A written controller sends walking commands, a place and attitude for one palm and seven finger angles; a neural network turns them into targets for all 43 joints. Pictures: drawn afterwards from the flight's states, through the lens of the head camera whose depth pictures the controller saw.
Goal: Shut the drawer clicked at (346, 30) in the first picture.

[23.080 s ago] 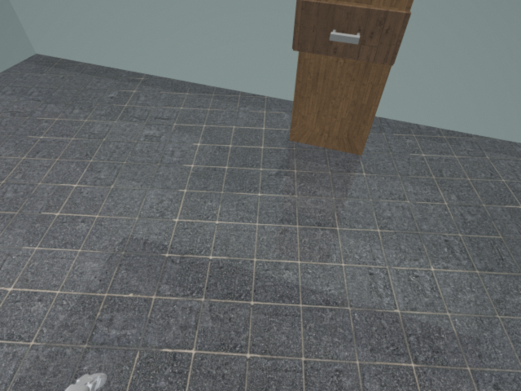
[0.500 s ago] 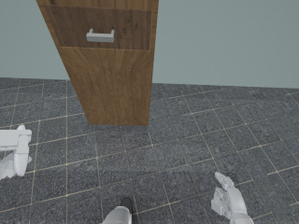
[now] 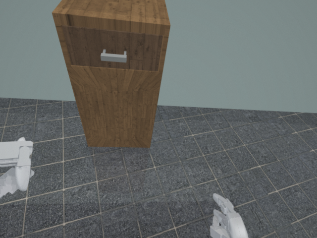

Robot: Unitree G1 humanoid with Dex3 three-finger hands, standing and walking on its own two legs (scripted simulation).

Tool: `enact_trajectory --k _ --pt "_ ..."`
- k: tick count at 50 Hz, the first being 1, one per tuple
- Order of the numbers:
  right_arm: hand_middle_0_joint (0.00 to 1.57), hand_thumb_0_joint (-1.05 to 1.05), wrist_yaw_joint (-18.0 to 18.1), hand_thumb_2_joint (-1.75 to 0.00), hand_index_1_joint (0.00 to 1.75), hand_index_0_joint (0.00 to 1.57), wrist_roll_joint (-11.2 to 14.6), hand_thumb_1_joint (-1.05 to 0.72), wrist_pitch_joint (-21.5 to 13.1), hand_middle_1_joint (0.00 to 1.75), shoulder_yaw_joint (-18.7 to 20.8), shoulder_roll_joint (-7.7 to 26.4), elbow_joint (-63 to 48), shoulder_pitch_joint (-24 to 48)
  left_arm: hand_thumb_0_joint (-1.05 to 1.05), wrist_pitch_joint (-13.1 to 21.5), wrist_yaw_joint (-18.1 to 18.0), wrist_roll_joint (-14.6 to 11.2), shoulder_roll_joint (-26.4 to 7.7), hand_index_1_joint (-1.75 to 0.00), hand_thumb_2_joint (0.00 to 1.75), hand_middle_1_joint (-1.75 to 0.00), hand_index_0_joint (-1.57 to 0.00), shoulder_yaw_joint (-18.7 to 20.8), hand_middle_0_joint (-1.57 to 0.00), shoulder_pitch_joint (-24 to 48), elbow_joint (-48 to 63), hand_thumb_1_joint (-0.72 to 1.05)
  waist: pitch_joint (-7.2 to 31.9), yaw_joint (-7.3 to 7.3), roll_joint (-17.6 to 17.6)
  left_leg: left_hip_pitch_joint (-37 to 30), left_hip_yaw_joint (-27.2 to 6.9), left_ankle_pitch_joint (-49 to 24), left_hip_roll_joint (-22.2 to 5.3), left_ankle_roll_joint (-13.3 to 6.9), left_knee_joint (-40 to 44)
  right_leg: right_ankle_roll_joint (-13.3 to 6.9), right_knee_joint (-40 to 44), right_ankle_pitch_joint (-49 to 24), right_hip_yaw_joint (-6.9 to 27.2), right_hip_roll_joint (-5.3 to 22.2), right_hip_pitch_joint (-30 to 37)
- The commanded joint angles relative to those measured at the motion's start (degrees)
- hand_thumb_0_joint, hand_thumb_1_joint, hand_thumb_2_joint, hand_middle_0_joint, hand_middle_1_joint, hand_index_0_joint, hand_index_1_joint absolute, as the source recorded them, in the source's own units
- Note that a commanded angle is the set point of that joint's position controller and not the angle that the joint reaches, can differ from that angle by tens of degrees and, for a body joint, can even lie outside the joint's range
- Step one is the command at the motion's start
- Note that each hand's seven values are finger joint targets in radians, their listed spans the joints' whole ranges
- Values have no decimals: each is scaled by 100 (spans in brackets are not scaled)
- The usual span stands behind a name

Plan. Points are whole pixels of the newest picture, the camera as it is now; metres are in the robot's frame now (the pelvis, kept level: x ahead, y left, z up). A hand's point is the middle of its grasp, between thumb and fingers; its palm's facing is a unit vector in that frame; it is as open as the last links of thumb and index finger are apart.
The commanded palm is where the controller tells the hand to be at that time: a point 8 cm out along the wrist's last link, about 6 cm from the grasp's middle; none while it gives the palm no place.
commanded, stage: stop stepping back and stand still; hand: left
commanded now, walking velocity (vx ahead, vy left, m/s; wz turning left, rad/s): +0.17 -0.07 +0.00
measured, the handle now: (114, 55) +0.82 +0.22 +0.01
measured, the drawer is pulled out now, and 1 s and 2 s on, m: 0.00 0.00 0.00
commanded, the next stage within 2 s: let the arm hang, fingers relaxed in 0.56 s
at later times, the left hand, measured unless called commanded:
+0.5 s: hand out of the picture +0.16 +0.27 +0.16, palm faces +0.38 -0.79 -0.48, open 3.3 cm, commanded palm +0.09 +0.31 +0.17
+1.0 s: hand out of the picture +0.00 +0.22 -0.19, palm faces +0.11 -0.98 -0.19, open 3.3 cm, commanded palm none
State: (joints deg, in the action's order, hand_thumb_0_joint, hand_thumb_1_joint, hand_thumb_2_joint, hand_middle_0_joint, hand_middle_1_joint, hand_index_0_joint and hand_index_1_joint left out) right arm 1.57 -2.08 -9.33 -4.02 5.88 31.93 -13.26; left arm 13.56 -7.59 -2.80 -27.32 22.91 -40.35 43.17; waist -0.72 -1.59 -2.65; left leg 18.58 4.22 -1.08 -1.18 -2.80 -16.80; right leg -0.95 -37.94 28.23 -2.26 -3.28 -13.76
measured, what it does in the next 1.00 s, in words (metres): steps on the spot: right foot, then left foot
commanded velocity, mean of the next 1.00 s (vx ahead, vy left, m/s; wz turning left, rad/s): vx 0.01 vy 0.00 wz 0.00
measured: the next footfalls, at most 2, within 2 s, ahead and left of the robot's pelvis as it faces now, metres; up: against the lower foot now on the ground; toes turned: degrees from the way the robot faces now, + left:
right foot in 0.10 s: +0.01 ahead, -0.09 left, +0.00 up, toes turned +1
left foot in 0.28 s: +0.08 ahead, +0.13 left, +0.00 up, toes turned +3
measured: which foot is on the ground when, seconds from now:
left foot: down 0.00-0.10, up 0.12-0.26, down 0.28-1.00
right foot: up 0.00-0.08, down 0.10-1.00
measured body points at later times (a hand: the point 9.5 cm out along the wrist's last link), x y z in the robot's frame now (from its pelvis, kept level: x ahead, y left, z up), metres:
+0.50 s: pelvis -0.02 +0.02 -0.01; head -0.02 +0.04 +0.44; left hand +0.14 +0.31 +0.19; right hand +0.14 -0.20 -0.08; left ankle +0.04 +0.13 -0.74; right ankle -0.03 -0.09 -0.74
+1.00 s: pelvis -0.03 +0.03 -0.02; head -0.02 +0.06 +0.43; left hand -0.01 +0.27 -0.17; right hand +0.07 -0.23 -0.14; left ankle +0.04 +0.13 -0.74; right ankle -0.03 -0.09 -0.74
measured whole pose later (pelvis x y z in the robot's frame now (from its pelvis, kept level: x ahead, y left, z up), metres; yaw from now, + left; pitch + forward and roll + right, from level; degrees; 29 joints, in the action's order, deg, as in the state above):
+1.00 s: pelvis -0.03 +0.03 -0.02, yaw +5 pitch -2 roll -1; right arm -0.2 -1.6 1.2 0.0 14.3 53.1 -11.4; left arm -3.0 -1.3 0.5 -12.6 1.2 -17.5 -49.4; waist -3.0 -0.3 -2.5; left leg 21.2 -1.3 9.5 1.4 -1.9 -32.1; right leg -0.5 -32.4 18.5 -4.3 0.4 -12.5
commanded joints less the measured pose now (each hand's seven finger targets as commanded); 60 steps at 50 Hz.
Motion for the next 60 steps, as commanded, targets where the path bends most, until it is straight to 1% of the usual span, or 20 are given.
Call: enact_trajectory --k 1,3,5,6,9,12,14,15,19,25,27,32,33,35,38,41,44,47,50,60 --pt "20 0 227 -90 30 20 35 -90 115 30 583 1217 -759 666 0 -168 -166 -125 -240 -160 90 -160 -140 589 -140 -248 14 90 565 149 1635 58 -794 3395 -719 702 1193 -98 1010 158 -636 -324 808" --pt "20 0 314 -90 30 20 52 -90 290 30 573 1170 -673 601 0 -310 -160 -111 -317 -160 90 -160 -140 522 -140 -126 -347 90 330 123 559 140 -415 3030 -391 607 53 -309 2053 44 -174 97 636" --pt "20 0 358 -90 30 20 82 -90 423 30 565 1133 -527 575 0 -361 -130 -157 -472 -160 90 -160 -140 471 -140 474 -142 90 172 104 -1033 -186 -279 1991 77 408 -2866 -929 3180 440 1686 1851 -1092" --pt "20 0 348 -90 30 20 40 -90 396 30 528 1127 -480 718 0 -311 -176 -131 -592 -160 90 -160 -140 587 -140 932 40 90 56 173 -834 351 -446 2004 10 369 -3498 -1180 3230 -94 1918 2222 -1056" --pt "20 0 325 -90 30 20 150 -90 132 30 547 1178 -381 597 0 -232 -139 40 -219 -160 90 -160 -140 156 -140 1409 -50 90 204 28 -814 108 -612 2042 -257 253 -2813 -813 2477 133 1021 1774 -739" --pt "20 0 440 -90 30 20 178 -90 -50 30 530 1296 -303 753 0 -162 -174 147 -154 -160 90 -160 -140 -66 -140 1668 238 90 -197 30 686 -727 -361 1439 -177 156 -1095 -448 1592 -452 407 1197 -942" --pt "20 0 444 -90 30 20 170 -90 -176 30 521 1388 -417 656 0 8 -215 214 -252 -160 90 -160 -140 32 -140 1613 592 90 -126 164 2027 -782 -1484 1060 -875 -131 -313 14 697 -790 104 536 -867" --pt "20 0 415 -90 30 20 175 -90 -212 30 502 1371 -438 619 0 76 -244 233 -365 -160 90 -160 -140 162 -140 1551 602 90 -76 204 2064 -570 -1821 1009 -1099 -230 -111 113 478 -822 59 365 -644" --pt "20 0 352 -90 30 20 134 -90 -211 30 480 1195 -485 637 0 159 -208 222 -467 -160 90 -160 -140 537 -140 1048 389 90 -119 205 1492 600 -1843 2908 -1123 -250 622 92 414 -634 78 336 379" --pt "20 0 224 -90 30 20 182 -90 -71 30 627 1201 -542 503 0 200 -114 16 -275 -160 90 -160 -140 572 -140 86 -94 90 356 91 -133 -313 -538 1866 -116 260 -1300 -304 2346 -182 1063 1054 -264" --pt "20 0 236 -90 30 20 203 -90 -15 30 604 1182 -460 503 0 142 -131 -21 -227 -160 90 -160 -140 489 -140 110 -198 90 363 72 -121 -530 -460 1489 -115 250 -1704 -430 2396 -537 1179 1307 -578" --pt "20 0 391 -90 30 20 204 -90 -106 30 557 1254 -418 640 0 114 -141 42 -264 -160 90 -160 -140 354 -140 670 -289 90 345 110 467 -862 -900 754 -461 103 -623 70 1648 -1412 348 599 -292" --pt "20 0 -180 -90 30 20 187 -90 -206 30 955 2510 954 780 0 -801 670 590 411 -160 90 -160 -140 -1630 -140 1352 -4717 90 62 -87 902 -83 -1308 -983 -628 -57 -1476 -20 448 -2558 99 890 -653" --pt "20 0 -149 -90 30 20 241 -90 334 30 850 1998 782 502 0 -1362 725 467 708 -151 90 -151 -132 -1565 -132 1269 -4894 90 348 70 929 19 -1365 -972 -840 -243 -1079 94 94 -1188 127 648 -354" --pt "20 0 -128 -90 30 20 104 -90 511 30 682 1915 806 527 0 -1335 728 490 570 -138 90 -138 -120 -1638 -120 1574 -5775 90 659 244 -161 244 -1799 -337 -877 -413 -906 -25 307 -973 241 558 173" --pt "20 0 -144 -90 30 20 116 -90 651 30 698 1878 1032 583 0 -1295 726 511 252 -125 90 -125 -108 -1695 -108 2143 -6872 90 643 171 -1083 -42 -1220 429 -284 -81 -1366 -304 1167 -1571 656 1042 32" --pt "20 0 -157 -90 30 20 65 -90 843 30 661 1678 1371 538 0 -1345 702 436 285 -112 90 -112 -96 -1883 -96 2654 -7767 90 189 -6 20 -571 -955 944 -76 65 -1513 -528 1545 -873 807 1281 -763" --pt "20 0 -138 -90 30 20 49 -90 919 30 613 1679 1624 501 0 -1387 696 397 360 -99 90 -99 -84 -1984 -84 2458 -8549 90 -44 100 1319 -206 -1483 1545 -358 -31 -549 -269 1415 -378 526 804 -397" --pt "20 0 -81 -90 30 20 43 -90 937 30 658 1701 1836 500 0 -1379 696 401 472 -86 90 -86 -72 -1939 -72 2121 -9253 90 -45 247 1690 129 -1657 2457 -402 -61 -46 -257 1433 -584 402 685 144" --pt "20 0 -34 -90 30 20 101 -90 986 30 753 1766 2531 23 0 -1301 710 374 366 -43 90 -43 -32 -2028 -32 2317 -10271 90 -196 96 189 -701 -1342 2009 -334 7 -253 -371 2172 -164 539 919 -345"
